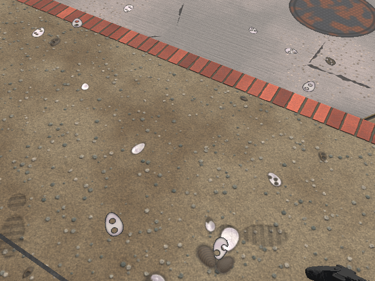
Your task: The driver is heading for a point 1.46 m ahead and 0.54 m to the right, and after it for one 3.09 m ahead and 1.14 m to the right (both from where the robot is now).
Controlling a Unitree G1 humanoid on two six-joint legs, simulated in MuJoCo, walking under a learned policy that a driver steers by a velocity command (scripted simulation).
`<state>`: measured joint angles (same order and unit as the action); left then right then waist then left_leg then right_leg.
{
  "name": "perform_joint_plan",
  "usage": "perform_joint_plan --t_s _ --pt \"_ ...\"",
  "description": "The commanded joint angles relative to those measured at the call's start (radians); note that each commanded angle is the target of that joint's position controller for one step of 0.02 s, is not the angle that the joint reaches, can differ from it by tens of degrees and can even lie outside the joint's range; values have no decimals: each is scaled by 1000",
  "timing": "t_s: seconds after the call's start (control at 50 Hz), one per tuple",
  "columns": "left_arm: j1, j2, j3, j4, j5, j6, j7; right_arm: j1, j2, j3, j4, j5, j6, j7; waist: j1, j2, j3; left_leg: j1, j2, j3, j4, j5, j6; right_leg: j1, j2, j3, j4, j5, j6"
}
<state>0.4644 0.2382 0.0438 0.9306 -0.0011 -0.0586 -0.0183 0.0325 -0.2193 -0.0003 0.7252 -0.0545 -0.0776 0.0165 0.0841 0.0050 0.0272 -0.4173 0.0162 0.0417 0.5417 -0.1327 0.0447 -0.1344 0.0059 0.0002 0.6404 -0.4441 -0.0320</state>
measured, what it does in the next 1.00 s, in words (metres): walks ahead, turning right: right foot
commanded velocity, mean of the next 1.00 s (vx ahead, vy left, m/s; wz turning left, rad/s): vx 0.50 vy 0.00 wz -0.49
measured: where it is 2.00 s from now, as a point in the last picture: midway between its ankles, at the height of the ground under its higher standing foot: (308, 169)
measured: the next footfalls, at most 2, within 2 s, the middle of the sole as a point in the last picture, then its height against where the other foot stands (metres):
right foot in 0.48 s outside the picture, level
left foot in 1.02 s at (242, 219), level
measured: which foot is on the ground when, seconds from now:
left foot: down 0.00-0.50, up 0.52-1.00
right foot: up 0.00-0.46, down 0.48-1.00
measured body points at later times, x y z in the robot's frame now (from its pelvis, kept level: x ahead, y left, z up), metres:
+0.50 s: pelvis +0.24 -0.05 -0.01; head +0.28 -0.06 +0.43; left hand +0.51 +0.12 -0.11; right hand +0.14 -0.29 -0.15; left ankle +0.09 +0.10 -0.71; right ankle +0.33 -0.13 -0.73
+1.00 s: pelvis +0.51 -0.13 +0.00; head +0.54 -0.15 +0.45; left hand +0.63 +0.13 -0.13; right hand +0.58 -0.44 -0.09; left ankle +0.68 -0.11 -0.72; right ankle +0.33 -0.13 -0.73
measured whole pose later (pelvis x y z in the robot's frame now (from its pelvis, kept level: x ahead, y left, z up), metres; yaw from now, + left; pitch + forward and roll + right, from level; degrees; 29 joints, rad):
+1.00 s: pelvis +0.51 -0.13 +0.00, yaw -32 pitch +2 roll -1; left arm 0.45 0.28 0.06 0.87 0.01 -0.05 0.01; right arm 0.05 -0.25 -0.01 0.71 -0.03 -0.05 0.03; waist 0.09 0.02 0.03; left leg -0.50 0.01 0.02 0.54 -0.09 0.02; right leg 0.07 0.13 0.17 0.32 -0.40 -0.10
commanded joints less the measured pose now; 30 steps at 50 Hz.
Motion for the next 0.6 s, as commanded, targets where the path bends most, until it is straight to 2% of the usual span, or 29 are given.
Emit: perform_joint_plan --t_s 0.02,0.04,0.06,0.1,0.16,0.24,0.3,0.36,0.38,0.42,0.44,0.46,0.48,0.5,0.52,0.54,0.56,0.58,0.6 --pt "-25 129 32 -105 9 4 14 333 -229 -77 30 14 9 -25 -164 138 -171 548 407 -583 -292 -347 148 -539 -18 53 518 -53 -65" --pt "-57 110 32 -103 9 7 4 263 -157 -59 23 22 4 -21 -134 99 -71 444 349 -446 -319 -286 128 -537 -52 60 507 34 -63" --pt "-69 92 31 -98 9 13 -2 224 -120 -50 22 25 -2 -19 -110 101 -33 377 303 -337 -349 -184 101 -508 -73 52 480 87 -52" --pt "-72 81 36 -93 30 35 -15 215 -97 -44 35 30 -16 -25 -80 117 -8 320 252 -201 -374 -21 79 -477 -89 40 475 145 -27" --pt "-142 60 35 -124 32 53 -30 260 -112 -54 65 40 -38 -26 -69 86 -8 338 250 -94 -388 155 93 -531 -95 30 481 230 -6" --pt "-276 51 28 -175 35 59 -44 309 -110 -57 100 36 -37 -28 -85 75 29 362 241 17 -402 213 104 -608 -102 13 366 350 12" --pt "-383 37 12 -214 35 55 -57 321 -128 -62 114 34 -35 -28 -105 77 56 354 229 97 -401 231 92 -546 -92 -36 177 440 0" --pt "-460 46 7 -250 40 54 -65 367 -158 -72 139 34 -26 -34 -125 68 75 421 255 142 -375 310 81 -505 -74 -94 60 398 -40" --pt "-471 51 7 -258 42 54 -65 379 -165 -74 147 33 -20 -36 -127 67 75 454 261 158 -348 373 75 -491 -62 -111 34 364 -57" --pt "-448 65 13 -260 45 54 -57 382 -190 -79 157 32 -7 -41 -108 84 44 506 263 197 -231 669 61 -411 -5 -154 1 267 -97" --pt "-398 77 20 -250 45 53 -50 383 -209 -84 161 31 2 -43 -83 96 6 524 264 210 -126 818 57 -343 33 -171 -8 206 -121" --pt "-299 96 32 -224 45 46 -42 381 -225 -88 161 31 13 -43 -41 94 -54 515 262 217 37 873 55 -232 75 -173 -38 169 -148" --pt "-137 127 51 -171 53 35 -28 370 -227 -87 152 33 21 -41 34 49 -147 410 241 234 277 741 29 -8 95 -141 -118 206 -181" --pt "-29 239 86 -150 62 35 -10 392 -160 -69 107 41 17 -34 57 -89 -259 106 183 235 604 301 -13 287 -130 178 -159 52 -257" --pt "-77 331 106 -175 30 43 -5 361 -120 -65 33 41 5 -18 1 -250 -324 -243 -36 93 904 -418 -66 454 -355 734 -318 132 -390" --pt "-66 304 101 -174 14 54 1 231 -174 -72 8 31 -3 -15 45 -76 -250 -354 16 -65 920 -338 -57 420 -334 659 -359 224 -368" --pt "-111 255 88 -161 10 53 10 215 -149 -62 2 44 -16 -12 6 -42 -128 -357 61 -67 855 -242 -49 291 -316 515 -358 324 -344" --pt "-153 201 73 -160 9 47 13 241 -143 -61 20 42 -20 -15 -46 12 -56 -290 96 -67 745 -199 -46 156 -260 417 -369 440 -295" --pt "-190 173 63 -162 3 39 17 250 -142 -61 22 24 -7 -16 -83 11 -28 -226 111 -74 684 -196 -54 65 -208 348 -379 517 -269"
Keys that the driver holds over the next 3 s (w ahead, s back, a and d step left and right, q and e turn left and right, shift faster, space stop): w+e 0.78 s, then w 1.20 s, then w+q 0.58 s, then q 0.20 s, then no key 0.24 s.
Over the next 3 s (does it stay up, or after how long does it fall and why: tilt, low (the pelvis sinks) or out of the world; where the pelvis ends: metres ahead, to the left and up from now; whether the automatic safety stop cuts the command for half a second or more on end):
stays up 1.38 -0.71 -0.11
